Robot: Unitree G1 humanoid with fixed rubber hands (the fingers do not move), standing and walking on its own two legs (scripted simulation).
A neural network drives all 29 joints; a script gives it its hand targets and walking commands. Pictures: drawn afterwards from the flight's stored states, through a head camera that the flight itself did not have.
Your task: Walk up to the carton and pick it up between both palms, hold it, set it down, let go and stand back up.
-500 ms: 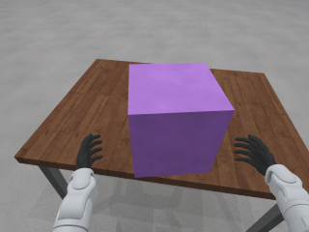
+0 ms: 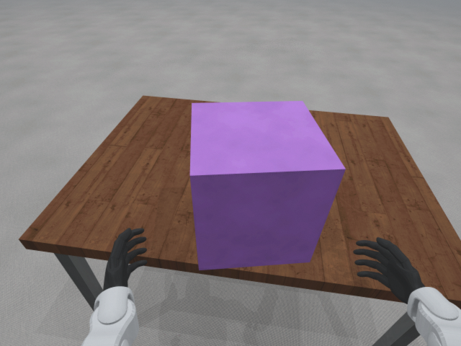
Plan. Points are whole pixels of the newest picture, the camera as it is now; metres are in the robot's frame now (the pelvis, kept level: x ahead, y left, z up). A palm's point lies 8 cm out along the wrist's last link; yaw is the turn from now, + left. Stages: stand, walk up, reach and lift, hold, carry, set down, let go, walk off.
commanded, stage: set down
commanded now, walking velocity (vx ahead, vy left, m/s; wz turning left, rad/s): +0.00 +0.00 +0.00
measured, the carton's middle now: (251, 184) +0.48 +0.02 +0.05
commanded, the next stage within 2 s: let go in 1.94 s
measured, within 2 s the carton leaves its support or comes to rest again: neither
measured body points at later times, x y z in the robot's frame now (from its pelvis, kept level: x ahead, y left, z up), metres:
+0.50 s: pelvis +0.00 +0.00 +0.00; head -0.03 +0.01 +0.45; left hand +0.21 +0.21 +0.04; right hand +0.25 -0.27 +0.02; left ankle +0.04 +0.15 -0.74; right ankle +0.02 -0.12 -0.74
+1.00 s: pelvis +0.02 +0.00 +0.00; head +0.01 +0.02 +0.45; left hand +0.21 +0.21 +0.01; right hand +0.25 -0.26 -0.01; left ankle +0.04 +0.15 -0.74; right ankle +0.02 -0.12 -0.74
